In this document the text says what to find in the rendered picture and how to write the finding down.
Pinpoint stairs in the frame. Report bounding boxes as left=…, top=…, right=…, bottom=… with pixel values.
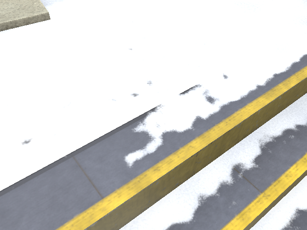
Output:
left=84, top=78, right=307, bottom=230

